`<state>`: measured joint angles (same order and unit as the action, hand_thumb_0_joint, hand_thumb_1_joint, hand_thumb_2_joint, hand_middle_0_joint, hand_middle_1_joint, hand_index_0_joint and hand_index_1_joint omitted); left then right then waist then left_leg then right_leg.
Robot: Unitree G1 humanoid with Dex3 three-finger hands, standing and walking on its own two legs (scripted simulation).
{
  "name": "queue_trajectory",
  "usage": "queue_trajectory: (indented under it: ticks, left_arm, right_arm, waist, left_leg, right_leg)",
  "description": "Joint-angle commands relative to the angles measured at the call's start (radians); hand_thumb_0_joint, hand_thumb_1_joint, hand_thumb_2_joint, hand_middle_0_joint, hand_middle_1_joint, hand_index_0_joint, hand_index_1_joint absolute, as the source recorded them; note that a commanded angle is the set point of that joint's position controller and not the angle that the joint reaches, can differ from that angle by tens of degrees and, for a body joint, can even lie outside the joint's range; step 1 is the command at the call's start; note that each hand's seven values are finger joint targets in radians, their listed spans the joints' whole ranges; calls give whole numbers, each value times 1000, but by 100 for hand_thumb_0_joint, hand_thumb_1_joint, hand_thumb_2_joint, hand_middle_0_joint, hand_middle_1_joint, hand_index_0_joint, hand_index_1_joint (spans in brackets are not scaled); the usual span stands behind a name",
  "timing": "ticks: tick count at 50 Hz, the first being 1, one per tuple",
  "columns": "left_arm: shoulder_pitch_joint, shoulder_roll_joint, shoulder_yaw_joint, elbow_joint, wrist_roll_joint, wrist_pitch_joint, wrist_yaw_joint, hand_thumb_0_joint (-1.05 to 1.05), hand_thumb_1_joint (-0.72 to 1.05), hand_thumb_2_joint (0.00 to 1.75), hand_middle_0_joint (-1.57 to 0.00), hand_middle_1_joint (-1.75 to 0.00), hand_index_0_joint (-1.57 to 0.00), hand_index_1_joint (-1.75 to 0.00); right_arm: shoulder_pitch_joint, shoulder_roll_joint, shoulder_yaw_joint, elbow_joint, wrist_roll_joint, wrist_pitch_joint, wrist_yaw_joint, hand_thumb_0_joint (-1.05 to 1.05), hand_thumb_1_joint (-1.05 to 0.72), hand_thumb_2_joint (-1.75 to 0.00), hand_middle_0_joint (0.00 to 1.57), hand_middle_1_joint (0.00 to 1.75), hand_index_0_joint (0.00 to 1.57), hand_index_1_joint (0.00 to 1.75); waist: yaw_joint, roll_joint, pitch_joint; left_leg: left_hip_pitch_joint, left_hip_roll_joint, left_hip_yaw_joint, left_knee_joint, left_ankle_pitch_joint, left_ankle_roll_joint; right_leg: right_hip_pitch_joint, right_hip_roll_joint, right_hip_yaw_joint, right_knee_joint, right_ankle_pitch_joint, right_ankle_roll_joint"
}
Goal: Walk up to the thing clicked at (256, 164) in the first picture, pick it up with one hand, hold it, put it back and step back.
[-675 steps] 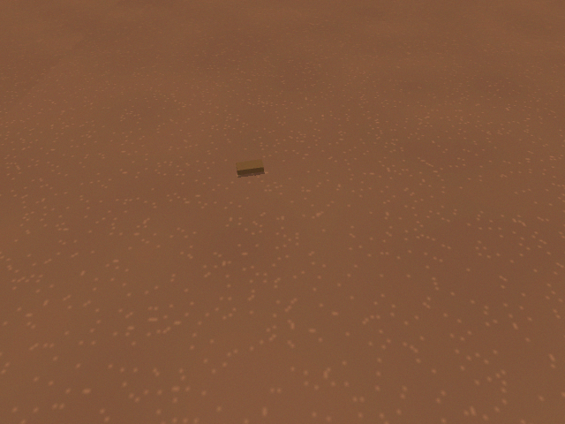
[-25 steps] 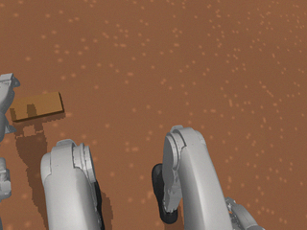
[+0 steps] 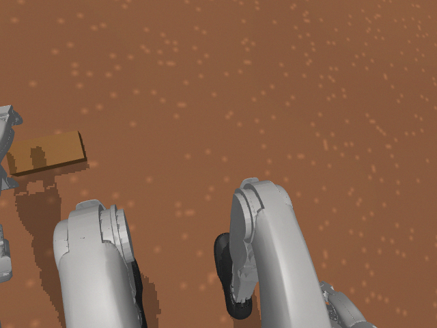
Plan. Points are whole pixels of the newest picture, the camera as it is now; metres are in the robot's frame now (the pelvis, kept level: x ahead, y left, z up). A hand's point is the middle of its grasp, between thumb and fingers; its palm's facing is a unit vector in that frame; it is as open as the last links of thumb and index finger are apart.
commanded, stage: approach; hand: left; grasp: from above
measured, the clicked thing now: (48, 153) +0.45 +0.32 -0.29
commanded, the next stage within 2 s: close in in 0.70 s
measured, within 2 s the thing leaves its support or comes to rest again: neither
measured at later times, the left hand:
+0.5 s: hand (44, 132) +0.46 +0.29 -0.17, palm faces -0.38 -0.10 -0.92, open 13.6 cm
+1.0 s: hand (29, 153) +0.42 +0.31 -0.19, palm faces -0.46 -0.14 -0.88, open 14.2 cm
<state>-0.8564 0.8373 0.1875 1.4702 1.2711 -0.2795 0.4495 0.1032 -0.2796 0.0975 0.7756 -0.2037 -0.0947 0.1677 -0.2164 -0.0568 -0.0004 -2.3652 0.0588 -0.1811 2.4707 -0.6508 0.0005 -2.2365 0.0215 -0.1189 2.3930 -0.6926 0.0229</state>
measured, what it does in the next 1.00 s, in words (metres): stands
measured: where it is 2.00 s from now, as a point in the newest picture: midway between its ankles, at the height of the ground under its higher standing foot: (185, 300)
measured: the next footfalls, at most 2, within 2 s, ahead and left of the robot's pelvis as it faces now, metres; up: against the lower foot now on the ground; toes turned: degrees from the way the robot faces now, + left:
none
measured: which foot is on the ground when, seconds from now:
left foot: down 0.00-1.00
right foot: down 0.00-1.00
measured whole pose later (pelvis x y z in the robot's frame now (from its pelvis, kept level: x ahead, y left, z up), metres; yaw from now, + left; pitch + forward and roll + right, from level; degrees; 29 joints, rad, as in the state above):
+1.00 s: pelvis +0.00 +0.00 +0.00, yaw +0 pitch +29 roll -10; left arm -0.92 0.79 0.10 1.52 1.26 -0.27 0.45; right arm 0.11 -0.29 0.12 0.75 -0.19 -0.12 0.19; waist -0.24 -0.06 0.01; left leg -2.36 0.05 -0.19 2.47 -0.65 0.00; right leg -2.22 0.02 -0.12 2.39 -0.69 0.02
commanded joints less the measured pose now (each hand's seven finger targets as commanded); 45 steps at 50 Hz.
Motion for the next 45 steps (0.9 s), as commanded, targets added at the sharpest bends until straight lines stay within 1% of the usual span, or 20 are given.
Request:
queue_trajectory:
  ticks: [1,4,7,8,13,17,19,20,22,25,27,29,31,34,36,37,39,42,43,45]
  left_arm:
    - [-256,289,35,-144,-14,4,37,0,-31,81,-29,-80,-28,-81]
    - [-272,289,35,-136,-21,3,36,0,-38,85,-20,-88,-21,-87]
    - [-291,199,-36,-123,-14,-1,28,0,-42,89,-18,-90,-18,-90]
    - [-324,205,-37,-134,-19,-4,28,0,-42,90,-18,-90,-18,-90]
    - [-408,102,-124,-149,-15,7,52,0,-46,93,-16,-92,-15,-93]
    - [-450,135,-100,-55,11,58,106,0,-46,94,-15,-92,-15,-93]
    - [-420,176,-50,-22,12,89,129,0,-47,95,-15,-92,-14,-93]
    - [-437,187,-45,-12,17,101,134,0,-47,95,-16,-92,-14,-93]
    - [-409,194,-29,1,13,130,135,0,-48,95,-15,-93,-14,-94]
    - [-368,204,-36,47,-12,167,120,0,-48,95,-14,-95,-13,-95]
    - [-350,283,19,-11,-35,172,106,0,-50,95,-13,-96,-13,-96]
    - [-277,253,10,3,-55,178,75,0,-50,96,-14,-95,-13,-96]
    - [-297,306,35,-83,-69,163,45,0,-53,97,-12,-97,-11,-98]
    - [-321,221,-26,-137,-95,135,-6,0,-56,98,-9,-100,-9,-100]
    - [-352,251,0,-210,-101,104,-22,0,-57,100,-8,-101,-8,-101]
    - [-337,155,-67,-174,-98,93,-37,0,-57,100,-8,-101,-8,-102]
    - [-334,134,-82,-162,-93,67,-48,0,-57,101,-8,-100,-7,-101]
    - [-357,148,-84,-169,-80,28,-33,0,-59,103,-7,-99,-6,-100]
    - [-333,111,-109,-134,-72,23,-24,0,-59,103,-7,-99,-6,-100]
    - [-345,152,-91,-82,-48,10,8,0,-57,103,-7,-99,-6,-100]
  right_arm:
    - [174,-261,-84,-12,4,-6,-8,0,-90,-90,20,30,20,30]
    - [166,-264,-87,-22,10,-9,-8,0,-89,-89,20,30,20,30]
    - [178,-256,-87,-12,6,-11,-8,0,-89,-89,20,30,20,30]
    - [185,-261,-89,-16,10,-16,-7,0,-89,-89,20,30,20,30]
    - [206,-260,-89,1,19,-29,-11,0,-89,-89,20,30,20,30]
    - [219,-265,-71,-3,12,-37,-4,0,-89,-89,20,30,20,30]
    - [217,-268,-62,-14,12,-39,-1,0,-89,-89,20,30,20,30]
    - [217,-266,-59,-12,7,-43,3,0,-89,-89,20,30,20,30]
    - [209,-264,-50,-22,7,-42,11,0,-89,-89,20,30,20,30]
    - [198,-264,-39,-44,15,-45,20,0,-89,-89,20,30,20,30]
    - [194,-273,-41,-57,23,-49,20,0,-89,-89,20,30,20,30]
    - [193,-267,-42,-56,24,-49,24,0,-89,-89,20,30,20,30]
    - [185,-273,-54,-79,32,-53,24,0,-90,-89,20,30,20,30]
    - [216,-252,-62,-44,34,-47,24,0,-90,-89,20,30,20,30]
    - [227,-274,-79,-60,37,-43,15,0,-90,-89,20,30,20,30]
    - [241,-254,-79,-34,33,-38,17,0,-90,-89,20,30,20,30]
    - [263,-272,-87,-33,36,-38,13,0,-89,-89,20,30,20,30]
    - [266,-269,-86,-15,36,-32,10,0,-89,-89,20,30,20,30]
    - [250,-263,-75,-22,35,-31,9,0,-89,-89,20,30,20,30]
    - [232,-269,-64,-24,32,-29,9,0,-89,-89,20,30,20,30]
  waist:
    - [6,351,-649]
    - [5,339,-632]
    - [-28,324,-619]
    - [-42,322,-605]
    - [-65,377,-643]
    - [-79,370,-612]
    - [-45,378,-615]
    - [-57,371,-605]
    - [-43,396,-636]
    - [-44,328,-640]
    - [-14,322,-663]
    - [-10,293,-649]
    - [-4,315,-673]
    - [-31,333,-678]
    - [-40,327,-701]
    - [-56,339,-678]
    - [-83,296,-623]
    - [-64,308,-622]
    - [-56,313,-615]
    - [-61,319,-576]
  left_leg:
    - [539,-27,107,-236,142,21]
    - [518,-25,103,-245,101,21]
    - [507,-27,106,-237,89,22]
    - [509,-25,101,-238,90,22]
    - [575,-22,89,-262,73,10]
    - [547,-24,98,-251,103,12]
    - [534,-27,108,-262,106,15]
    - [532,-26,110,-256,96,17]
    - [538,-27,117,-258,129,18]
    - [468,-27,125,-228,138,37]
    - [452,-27,130,-227,136,41]
    - [434,-28,132,-229,125,44]
    - [448,-25,126,-225,132,41]
    - [475,-24,115,-225,117,35]
    - [484,-23,108,-224,131,33]
    - [465,-22,108,-219,123,27]
    - [467,-24,100,-214,116,28]
    - [486,-23,90,-226,98,20]
    - [505,-26,88,-236,93,16]
    - [494,-25,86,-236,82,15]
  right_leg:
    - [268,43,-71,-244,223,-48]
    - [247,43,-72,-250,182,-52]
    - [250,46,-68,-269,179,-49]
    - [242,44,-73,-266,177,-48]
    - [203,44,-85,-266,166,-53]
    - [202,46,-84,-255,204,-53]
    - [221,44,-79,-261,201,-55]
    - [216,45,-78,-256,193,-55]
    - [252,50,-73,-255,224,-56]
    - [310,57,-51,-263,248,-46]
    - [348,55,-43,-265,236,-44]
    - [360,57,-43,-266,220,-41]
    - [374,56,-37,-256,223,-46]
    - [354,55,-46,-264,217,-46]
    - [363,51,-53,-273,231,-45]
    - [361,54,-44,-271,222,-46]
    - [316,51,-67,-280,218,-43]
    - [299,50,-78,-273,193,-50]
    - [283,50,-85,-271,184,-51]
    - [263,55,-90,-256,177,-53]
